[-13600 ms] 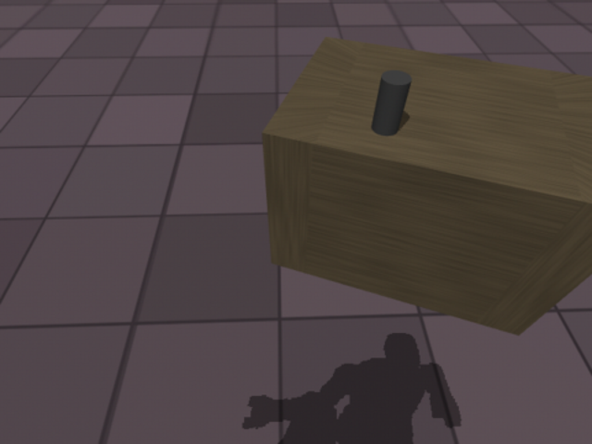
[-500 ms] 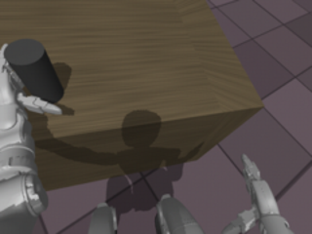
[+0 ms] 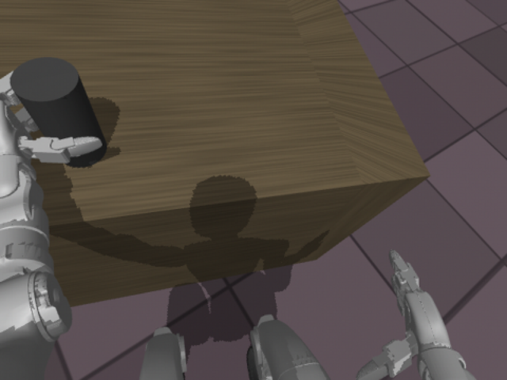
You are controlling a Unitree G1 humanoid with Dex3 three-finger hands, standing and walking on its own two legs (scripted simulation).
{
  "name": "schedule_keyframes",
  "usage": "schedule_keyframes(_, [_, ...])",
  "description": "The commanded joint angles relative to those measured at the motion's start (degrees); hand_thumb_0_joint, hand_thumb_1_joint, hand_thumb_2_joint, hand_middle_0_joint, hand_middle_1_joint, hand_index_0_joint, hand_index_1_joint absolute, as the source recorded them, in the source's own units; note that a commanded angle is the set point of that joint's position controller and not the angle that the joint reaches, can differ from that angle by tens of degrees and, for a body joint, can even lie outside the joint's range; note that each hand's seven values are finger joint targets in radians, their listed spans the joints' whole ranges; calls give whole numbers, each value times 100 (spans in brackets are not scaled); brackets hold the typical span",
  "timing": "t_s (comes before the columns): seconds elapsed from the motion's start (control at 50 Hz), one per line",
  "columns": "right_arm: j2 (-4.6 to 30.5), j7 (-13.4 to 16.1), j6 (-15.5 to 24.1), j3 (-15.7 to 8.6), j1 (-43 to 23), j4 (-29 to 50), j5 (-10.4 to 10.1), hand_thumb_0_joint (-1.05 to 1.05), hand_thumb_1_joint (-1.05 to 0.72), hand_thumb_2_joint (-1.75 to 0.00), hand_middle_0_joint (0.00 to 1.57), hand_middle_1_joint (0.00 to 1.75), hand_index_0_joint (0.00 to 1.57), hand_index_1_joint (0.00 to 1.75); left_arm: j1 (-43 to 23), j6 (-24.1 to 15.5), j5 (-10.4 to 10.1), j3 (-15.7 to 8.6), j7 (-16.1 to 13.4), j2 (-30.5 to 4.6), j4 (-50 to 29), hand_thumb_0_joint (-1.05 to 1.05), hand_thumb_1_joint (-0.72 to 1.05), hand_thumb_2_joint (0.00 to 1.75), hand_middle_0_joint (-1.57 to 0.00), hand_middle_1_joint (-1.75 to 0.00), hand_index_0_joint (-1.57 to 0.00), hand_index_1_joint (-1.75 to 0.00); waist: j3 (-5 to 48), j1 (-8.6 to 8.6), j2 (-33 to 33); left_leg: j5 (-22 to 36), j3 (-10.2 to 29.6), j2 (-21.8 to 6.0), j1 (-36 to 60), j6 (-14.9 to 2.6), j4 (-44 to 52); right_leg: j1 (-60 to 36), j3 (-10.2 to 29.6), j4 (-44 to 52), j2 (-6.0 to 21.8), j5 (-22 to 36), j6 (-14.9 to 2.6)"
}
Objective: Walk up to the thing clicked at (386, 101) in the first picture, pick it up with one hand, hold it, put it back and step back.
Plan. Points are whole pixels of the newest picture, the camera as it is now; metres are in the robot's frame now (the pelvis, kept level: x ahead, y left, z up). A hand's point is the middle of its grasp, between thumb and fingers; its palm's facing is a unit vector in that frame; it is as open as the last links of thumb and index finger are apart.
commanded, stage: close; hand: left
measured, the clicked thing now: (66, 118) +0.51 +0.21 +0.05
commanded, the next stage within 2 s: settle in 0.12 s
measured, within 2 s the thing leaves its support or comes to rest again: leaves its support in 0.42 s
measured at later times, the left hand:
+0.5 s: hand (53, 113) +0.50 +0.22 +0.07, palm faces +0.19 -0.98 +0.01, open 10.8 cm
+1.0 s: hand (39, 88) +0.50 +0.22 +0.12, palm faces +0.19 -0.98 +0.01, open 10.9 cm
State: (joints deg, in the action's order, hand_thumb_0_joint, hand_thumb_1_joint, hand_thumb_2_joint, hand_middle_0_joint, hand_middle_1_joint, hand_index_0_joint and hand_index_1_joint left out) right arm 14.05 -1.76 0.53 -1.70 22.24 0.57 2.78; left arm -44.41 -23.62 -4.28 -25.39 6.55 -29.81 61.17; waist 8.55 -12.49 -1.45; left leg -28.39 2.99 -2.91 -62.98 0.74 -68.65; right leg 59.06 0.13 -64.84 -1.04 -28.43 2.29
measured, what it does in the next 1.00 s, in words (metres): stands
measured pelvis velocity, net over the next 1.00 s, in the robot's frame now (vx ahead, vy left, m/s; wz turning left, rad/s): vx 0.01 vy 0.00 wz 0.00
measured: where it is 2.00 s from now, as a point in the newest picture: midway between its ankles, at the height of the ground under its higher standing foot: outside the picture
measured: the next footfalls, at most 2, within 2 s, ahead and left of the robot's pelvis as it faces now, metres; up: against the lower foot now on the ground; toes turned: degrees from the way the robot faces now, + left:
none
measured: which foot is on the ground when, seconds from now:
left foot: down 0.00-1.00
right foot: down 0.00-1.00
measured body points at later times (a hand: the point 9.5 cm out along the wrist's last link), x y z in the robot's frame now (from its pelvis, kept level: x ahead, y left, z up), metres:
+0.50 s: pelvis +0.00 +0.00 +0.01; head +0.12 +0.04 +0.44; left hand +0.48 +0.27 +0.07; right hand +0.16 -0.26 +0.01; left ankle +0.03 +0.12 -0.64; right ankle +0.02 -0.15 -0.64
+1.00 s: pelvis +0.01 +0.00 +0.02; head +0.10 +0.03 +0.46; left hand +0.49 +0.27 +0.12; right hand +0.16 -0.26 +0.01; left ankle +0.03 +0.12 -0.64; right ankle +0.02 -0.15 -0.64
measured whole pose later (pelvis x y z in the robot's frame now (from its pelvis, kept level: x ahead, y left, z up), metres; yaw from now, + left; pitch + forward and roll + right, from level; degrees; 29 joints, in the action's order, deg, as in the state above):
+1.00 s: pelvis +0.01 +0.00 +0.02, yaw +0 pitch +19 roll -3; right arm 13.4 -1.2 -0.7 -1.8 21.2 -5.1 1.3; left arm -45.5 -16.4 -4.9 -24.6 5.7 -28.5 58.2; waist 7.7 -10.4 -0.3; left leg -26.2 1.8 -3.1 -54.4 0.8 -61.5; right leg 51.1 1.0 -58.2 -1.0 -26.1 2.1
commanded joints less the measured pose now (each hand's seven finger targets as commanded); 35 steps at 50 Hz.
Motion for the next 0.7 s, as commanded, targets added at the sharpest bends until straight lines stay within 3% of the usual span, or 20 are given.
schedule_keyframes(0.0, [1003, 73, 302, -617, 255, 927, 8, 0, 52, -5, 5, 5, 5, 5, -2234, -232, -32, 16, 66, -1038, -706, 0, -10, 57, -106, -84, -107, -82, 2463, -131, 1238, 1809, -22, 48, 2339, -84, 809, -598, -216, 684, -118, 1607, -318])
schedule_keyframes(0.04, [1104, 43, 254, -746, 411, 1055, 4, 0, 52, -4, 5, 5, 5, 5, -2149, -259, -7, -113, 14, -1256, -822, 0, -4, 60, -106, -86, -108, -84, 2574, -101, 1270, 2009, -11, 56, 2453, -71, 778, -610, -249, 669, -122, 1686, -320])
schedule_keyframes(0.08, [1114, 6, 237, -741, 455, 1133, -14, 0, 54, -5, 5, 5, 5, 5, -1861, -268, 27, -283, -13, -1440, -727, 0, 3, 75, -110, -96, -112, -94, 2700, -24, 1127, 2114, -25, 81, 2343, -101, 747, -918, -246, 656, -119, 1860, -307])
schedule_keyframes(0.1, [1066, -7, 228, -670, 425, 1180, -31, 0, 53, -5, 5, 5, 5, 5, -1889, -276, -11, -353, 7, -1497, -775, 0, 4, 80, -115, -101, -117, -100, 2660, 1, 979, 2023, -66, 110, 2167, -138, 726, -1061, -201, 693, -116, 1929, -279])
schedule_keyframes(0.12, [915, -19, 236, -559, 379, 1178, -47, 0, 53, -5, 5, 5, 5, 5, -1879, -292, -85, -323, 15, -1340, -869, 0, 5, 85, -119, -107, -121, -105, 2742, 22, 1004, 2027, -100, 129, 2053, -156, 712, -1256, -165, 680, -90, 2037, -264])
schedule_keyframes(0.14, [943, -11, 229, -578, 350, 1177, -55, 0, 53, -5, 5, 5, 5, 5, -2061, -321, -119, -375, 19, -1431, -1155, 0, 7, 91, -124, -113, -126, -112, 2863, 90, 1076, 2092, -89, 124, 2144, -134, 761, -1310, -172, 662, -98, 2056, -278])
schedule_keyframes(0.16, [931, -14, 212, -617, 371, 1139, -55, 0, 52, -5, 5, 5, 5, 5, -2101, -311, -113, -331, 23, -1421, -1257, 0, 5, 95, -129, -118, -131, -117, 3033, 90, 1276, 2184, -105, 130, 2273, -135, 740, -1308, -143, 671, -90, 2127, -272])
schedule_keyframes(0.2, [893, -10, 252, -565, 107, 1273, -63, 0, 53, -5, 5, 5, 5, 5, -2189, -263, -74, -76, 49, -1124, -1274, 0, 8, 102, -135, -126, -137, -125, 2786, 87, 1333, 1994, -46, 82, 2381, -75, 867, -991, -209, 671, -129, 1764, -320])
schedule_keyframes(0.24, [966, 23, 274, -654, 38, 1021, -40, 0, 53, -5, 5, 5, 5, 5, -2341, -283, -14, -84, 9, -1258, -1295, 0, 21, 114, -125, -129, -126, -130, 2619, 29, 1462, 1714, -2, 54, 2380, -52, 922, -757, -232, 677, -132, 1470, -345])
schedule_keyframes(0.28, [1089, 56, 268, -771, -67, 1174, -35, 0, 54, -5, 5, 5, 5, 5, -2393, -294, 16, -242, -89, -1498, -1499, 0, 21, 116, -126, -131, -128, -131, 2864, 113, 1408, 1659, 13, 53, 2441, -55, 965, -928, -235, 687, -123, 1444, -346])
schedule_keyframes(0.4, [821, 96, 221, -563, 291, 910, -64, 0, 54, -6, 5, 5, 5, 5, -2562, -223, -103, -114, -82, -1328, -1739, 0, 16, 124, -129, -139, -130, -140, 3085, 87, 1367, 2211, -87, 79, 2714, -90, 908, -1326, -185, 781, -121, 2031, -288])
schedule_keyframes(0.42, [832, 100, 207, -580, 310, 863, -78, 0, 53, -6, 5, 5, 5, 5, -2527, -171, -70, -123, -93, -1429, -1697, 0, 15, 126, -131, -140, -132, -142, 3070, 74, 1304, 2244, -118, 90, 2679, -125, 902, -1412, -156, 824, -109, 2147, -263])
schedule_keyframes(0.44, [790, 93, 173, -513, 439, 793, -70, 0, 53, -6, 5, 5, 5, 5, -2523, -108, -48, -45, -86, -1314, -1682, 0, 13, 125, -131, -140, -132, -142, 3053, 68, 1265, 2321, -134, 94, 2704, -128, 912, -1448, -145, 848, -98, 2233, -258])
schedule_keyframes(0.48, [827, 108, 175, -569, 188, 892, -85, 0, 53, -6, 5, 5, 5, 5, -2620, -21, -12, -13, -104, -1372, -1797, 0, 9, 125, -130, -140, -131, -142, 3058, 73, 1371, 2300, -167, 105, 2775, -134, 933, -1471, -97, 931, -75, 2289, -246])
schedule_keyframes(0.6, [942, 117, 154, -715, -102, 739, -131, 0, 55, -5, 5, 5, 5, 5, -2431, 183, -48, -89, -152, -1285, -1320, 0, 8, 126, -130, -142, -132, -143, 2389, 130, 1169, 1782, -128, 75, 2600, -108, 1230, -1327, -169, 1109, -100, 1728, -294])
schedule_keyframes(0.66, [763, 85, 157, -500, -25, 721, -146, 0, 55, -5, 5, 5, 5, 5, -2474, 241, -37, 91, -77, -1054, -1275, 0, 5, 129, -133, -146, -135, -146, 2437, 137, 1019, 1869, -107, 51, 2765, -106, 1314, -1330, -205, 1133, -119, 1743, -305])
schedule_keyframes(0.68, [783, 95, 161, -528, -47, 734, -145, 0, 54, -5, 5, 5, 5, 5, -2490, 243, -52, -2, -50, -1174, -1255, 0, 4, 130, -133, -147, -136, -147, 2444, 155, 1062, 1930, -99, 51, 2716, -94, 1326, -1361, -216, 1130, -118, 1781, -307])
